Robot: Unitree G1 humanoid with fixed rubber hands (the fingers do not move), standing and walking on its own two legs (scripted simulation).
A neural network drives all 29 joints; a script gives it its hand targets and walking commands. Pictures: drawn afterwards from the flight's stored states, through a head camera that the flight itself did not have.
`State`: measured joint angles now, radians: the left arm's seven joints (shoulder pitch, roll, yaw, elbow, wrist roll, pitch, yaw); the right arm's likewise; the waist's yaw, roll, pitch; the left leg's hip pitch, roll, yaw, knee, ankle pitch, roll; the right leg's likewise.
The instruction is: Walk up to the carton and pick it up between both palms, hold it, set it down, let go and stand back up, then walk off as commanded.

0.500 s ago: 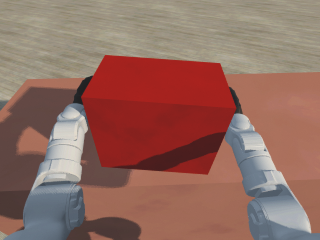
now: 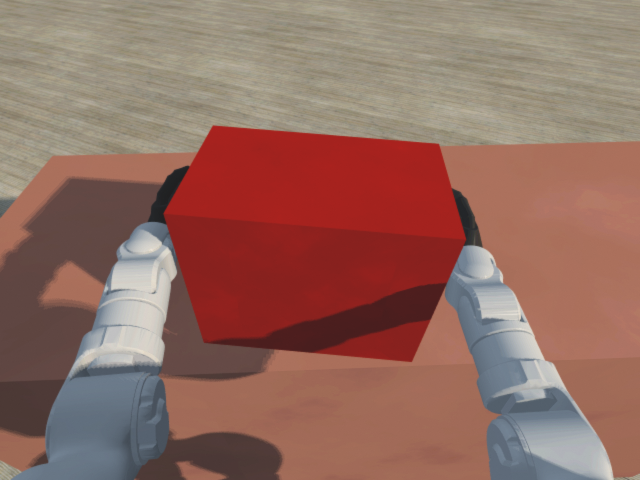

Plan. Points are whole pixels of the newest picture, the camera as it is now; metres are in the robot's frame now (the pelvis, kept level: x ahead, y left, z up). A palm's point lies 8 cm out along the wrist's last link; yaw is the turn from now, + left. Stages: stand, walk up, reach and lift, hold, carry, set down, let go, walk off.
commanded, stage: set down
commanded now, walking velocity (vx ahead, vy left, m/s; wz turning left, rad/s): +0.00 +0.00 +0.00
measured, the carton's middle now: (315, 248) +0.39 -0.02 +0.10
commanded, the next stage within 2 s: none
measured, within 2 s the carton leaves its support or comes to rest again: rests again in 0.80 s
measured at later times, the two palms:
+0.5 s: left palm (170, 233) +0.42 +0.18 +0.12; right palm (456, 259) +0.35 -0.20 +0.09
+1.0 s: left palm (169, 244) +0.42 +0.18 +0.11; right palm (452, 263) +0.35 -0.20 +0.08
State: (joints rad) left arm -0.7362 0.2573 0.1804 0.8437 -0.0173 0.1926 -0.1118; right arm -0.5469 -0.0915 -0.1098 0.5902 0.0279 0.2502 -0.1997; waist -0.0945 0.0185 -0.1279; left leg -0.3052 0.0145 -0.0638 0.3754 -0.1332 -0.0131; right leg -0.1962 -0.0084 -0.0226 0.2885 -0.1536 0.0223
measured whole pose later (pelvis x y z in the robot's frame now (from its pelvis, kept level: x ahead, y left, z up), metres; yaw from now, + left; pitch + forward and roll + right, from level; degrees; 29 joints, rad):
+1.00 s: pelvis +0.00 +0.00 +0.00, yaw +0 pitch +4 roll -1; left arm -0.73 0.25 0.18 0.97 -0.02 0.00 -0.13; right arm -0.48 -0.02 -0.21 0.62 -0.06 0.06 -0.17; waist -0.07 0.01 -0.08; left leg -0.31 0.01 -0.06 0.38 -0.14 -0.01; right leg -0.20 -0.01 -0.02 0.29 -0.16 0.02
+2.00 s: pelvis +0.01 +0.00 +0.00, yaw +0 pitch +4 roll -1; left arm -0.55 0.26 0.18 0.89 -0.16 0.00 -0.07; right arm -0.29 -0.15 -0.13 0.60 0.20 -0.02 -0.17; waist -0.07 0.00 -0.06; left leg -0.31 0.01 -0.06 0.39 -0.15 -0.02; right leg -0.20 -0.01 -0.02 0.30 -0.17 0.02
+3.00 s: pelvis -0.02 +0.00 +0.00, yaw +0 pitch +1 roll -1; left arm -0.12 0.32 0.18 0.32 -0.22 0.22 -0.10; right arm 0.15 -0.17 -0.12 -0.01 0.25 0.19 -0.17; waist -0.02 0.00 -0.06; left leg -0.29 0.01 -0.06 0.40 -0.13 -0.01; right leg -0.20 -0.01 -0.02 0.35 -0.17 0.02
